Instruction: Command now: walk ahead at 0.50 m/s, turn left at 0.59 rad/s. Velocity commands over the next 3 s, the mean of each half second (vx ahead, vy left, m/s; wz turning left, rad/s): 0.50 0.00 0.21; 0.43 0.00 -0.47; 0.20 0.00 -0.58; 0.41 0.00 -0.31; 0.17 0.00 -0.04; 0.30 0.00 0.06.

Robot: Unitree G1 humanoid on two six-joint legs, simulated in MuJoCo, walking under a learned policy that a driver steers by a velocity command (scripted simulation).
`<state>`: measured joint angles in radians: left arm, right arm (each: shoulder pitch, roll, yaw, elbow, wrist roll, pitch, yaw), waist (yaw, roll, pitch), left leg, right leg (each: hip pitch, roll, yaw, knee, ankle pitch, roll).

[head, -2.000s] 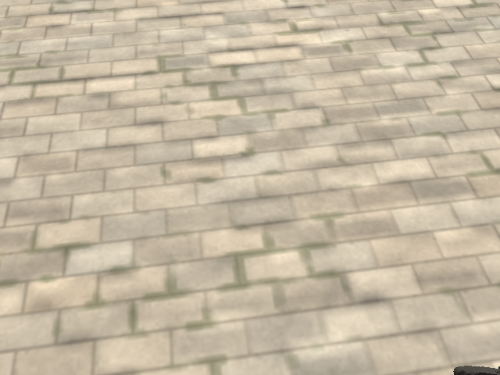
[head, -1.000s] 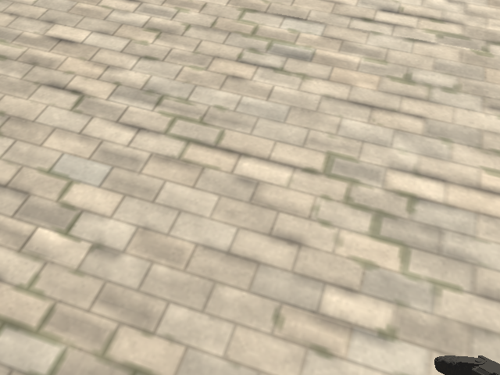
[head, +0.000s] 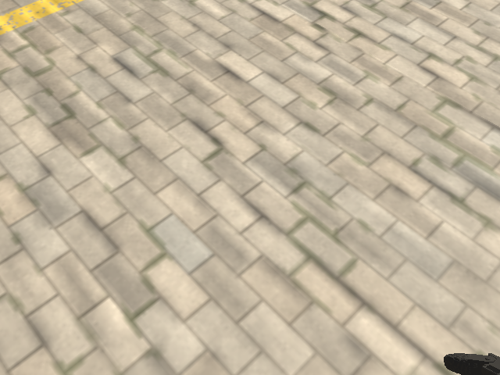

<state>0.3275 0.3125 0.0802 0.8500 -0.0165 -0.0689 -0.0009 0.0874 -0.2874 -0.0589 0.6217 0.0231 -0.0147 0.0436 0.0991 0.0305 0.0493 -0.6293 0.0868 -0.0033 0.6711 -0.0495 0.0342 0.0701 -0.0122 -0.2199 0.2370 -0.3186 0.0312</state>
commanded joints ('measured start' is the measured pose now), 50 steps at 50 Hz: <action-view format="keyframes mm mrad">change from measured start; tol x64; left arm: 1 -49 206 50 -58 -18 4 8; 50 -30 143 33 -196 -6 71 36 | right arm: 1 -38 -87 -29 -94 -6 -7 11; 50 -11 -116 -10 -4 -28 -86 -39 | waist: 1 -67 -111 -1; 50 -74 -146 -129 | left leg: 1 88 -54 66 -42 -98 50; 6 1039 242 -830 -369 -445 375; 31 711 108 99 12 882 61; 34 -94 -143 -132 738 -504 -31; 50 254 -134 -89 -167 88 -98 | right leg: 1 0 -276 54 48 725 -143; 6 -847 19 294 1136 -288 -10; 28 -769 -13 188 318 282 -93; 34 362 -299 1003 116 17 -422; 50 -291 -56 556 204 465 -177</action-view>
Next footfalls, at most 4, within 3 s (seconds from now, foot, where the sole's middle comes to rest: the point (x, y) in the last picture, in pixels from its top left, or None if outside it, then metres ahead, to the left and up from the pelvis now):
0.08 left None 0.21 0.12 -0.77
0.62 right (300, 339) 0.55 -0.06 -0.77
1.06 left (251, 244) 0.83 0.10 -0.77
1.50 right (314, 301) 0.67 -0.09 -0.77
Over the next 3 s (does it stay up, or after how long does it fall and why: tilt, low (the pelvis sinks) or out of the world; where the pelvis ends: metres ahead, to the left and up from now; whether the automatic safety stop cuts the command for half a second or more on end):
stays up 1.11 -0.36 -0.01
